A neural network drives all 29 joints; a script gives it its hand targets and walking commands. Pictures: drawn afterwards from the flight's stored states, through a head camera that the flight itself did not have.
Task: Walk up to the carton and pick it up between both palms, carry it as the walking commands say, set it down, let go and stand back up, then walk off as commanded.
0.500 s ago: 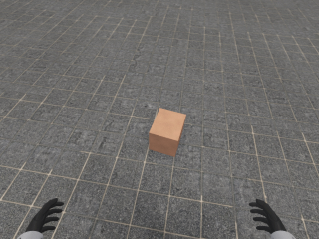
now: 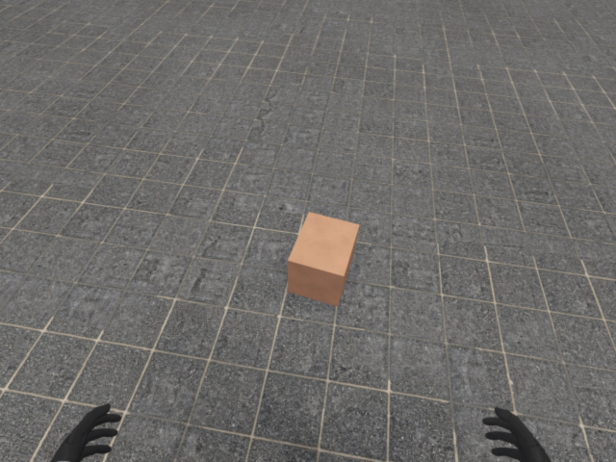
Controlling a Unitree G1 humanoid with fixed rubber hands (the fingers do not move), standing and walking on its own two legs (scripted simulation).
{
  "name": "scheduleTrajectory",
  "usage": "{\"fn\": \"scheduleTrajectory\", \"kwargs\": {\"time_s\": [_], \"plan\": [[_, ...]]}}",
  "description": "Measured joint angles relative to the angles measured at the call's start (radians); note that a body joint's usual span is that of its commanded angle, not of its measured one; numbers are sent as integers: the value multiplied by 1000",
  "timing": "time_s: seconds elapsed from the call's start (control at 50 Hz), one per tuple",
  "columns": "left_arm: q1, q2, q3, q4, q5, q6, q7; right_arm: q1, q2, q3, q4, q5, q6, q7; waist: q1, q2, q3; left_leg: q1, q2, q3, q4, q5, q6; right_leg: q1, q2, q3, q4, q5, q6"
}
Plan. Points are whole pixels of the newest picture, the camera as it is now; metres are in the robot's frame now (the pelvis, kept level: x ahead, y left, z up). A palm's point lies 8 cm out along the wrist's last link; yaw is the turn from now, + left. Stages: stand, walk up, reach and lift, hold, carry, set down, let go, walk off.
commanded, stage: stand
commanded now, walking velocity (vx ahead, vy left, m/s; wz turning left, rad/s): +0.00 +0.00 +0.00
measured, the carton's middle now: (323, 258) +0.88 -0.09 -0.66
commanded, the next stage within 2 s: walk up in 0.94 s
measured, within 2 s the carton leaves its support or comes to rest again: neither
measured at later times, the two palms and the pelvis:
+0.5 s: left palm out of the picture +0.11 +0.31 -0.09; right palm out of the picture +0.11 -0.31 -0.09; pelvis +0.00 +0.00 +0.01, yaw +0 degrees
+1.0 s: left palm out of the picture +0.10 +0.31 -0.09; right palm out of the picture +0.10 -0.31 -0.09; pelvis +0.00 +0.00 +0.01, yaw +0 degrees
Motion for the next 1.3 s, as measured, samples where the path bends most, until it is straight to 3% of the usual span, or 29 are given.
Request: {"fn": "scheduleTrajectory", "kwargs": {"time_s": [0.48, 1.12, 1.2, 1.26, 1.3], "plan": [[-26, 5, -8, 144, -2, 7, 1, -33, -2, 3, 146, 2, 8, 0, 2, -1, 0, 87, 0, 2, -169, 92, -3, 86, 1, 1, -169, 92, 3], [-32, 8, -7, 177, -3, 14, 5, -34, -6, -1, 177, 3, 15, -4, 2, -1, 1, 111, 1, 4, -213, 107, -3, 110, 1, 2, -212, 108, 4], [27, 29, 20, 113, 13, 15, -32, 6, -19, -36, 105, -13, -11, 18, 4, -13, -19, 87, -1, 34, -142, 20, 31, 11, 3, 25, 0, -86, -32], [68, 51, 36, 65, 19, 10, -53, 63, -44, -72, 54, -21, -27, 22, -7, -17, -18, 100, 9, 54, -138, 30, 35, -98, -3, 35, 197, -116, -26], [90, 63, 45, 40, 20, 1, -67, 100, -69, -86, 30, -25, -27, 27, -14, -12, -11, 117, 22, 64, -135, 11, 22, -128, -23, 24, 184, -114, -22]]}}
